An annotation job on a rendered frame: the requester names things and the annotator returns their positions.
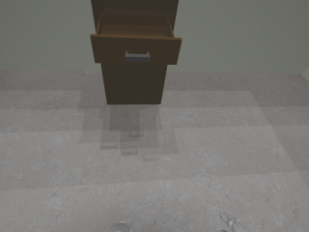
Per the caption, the right robot hand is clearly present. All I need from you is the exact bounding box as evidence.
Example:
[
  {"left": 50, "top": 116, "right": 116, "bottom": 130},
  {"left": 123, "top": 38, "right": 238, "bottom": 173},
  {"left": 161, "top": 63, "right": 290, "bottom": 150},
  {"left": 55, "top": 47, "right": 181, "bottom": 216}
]
[{"left": 219, "top": 212, "right": 247, "bottom": 232}]

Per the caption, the cabinet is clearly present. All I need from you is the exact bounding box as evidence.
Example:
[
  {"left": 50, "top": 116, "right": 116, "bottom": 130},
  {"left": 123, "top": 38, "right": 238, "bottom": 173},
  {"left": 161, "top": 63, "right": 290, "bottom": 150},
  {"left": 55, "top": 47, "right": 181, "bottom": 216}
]
[{"left": 91, "top": 0, "right": 179, "bottom": 105}]

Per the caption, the handle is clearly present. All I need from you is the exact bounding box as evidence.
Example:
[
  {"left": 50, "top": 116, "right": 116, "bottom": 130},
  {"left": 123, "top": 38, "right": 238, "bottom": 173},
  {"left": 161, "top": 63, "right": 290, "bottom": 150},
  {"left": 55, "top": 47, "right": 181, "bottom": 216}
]
[{"left": 125, "top": 50, "right": 151, "bottom": 62}]

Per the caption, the drawer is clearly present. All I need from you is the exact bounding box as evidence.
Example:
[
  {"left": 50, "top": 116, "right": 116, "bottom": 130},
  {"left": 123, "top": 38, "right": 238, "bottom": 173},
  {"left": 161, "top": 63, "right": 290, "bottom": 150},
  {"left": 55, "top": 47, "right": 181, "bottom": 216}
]
[{"left": 90, "top": 13, "right": 182, "bottom": 65}]

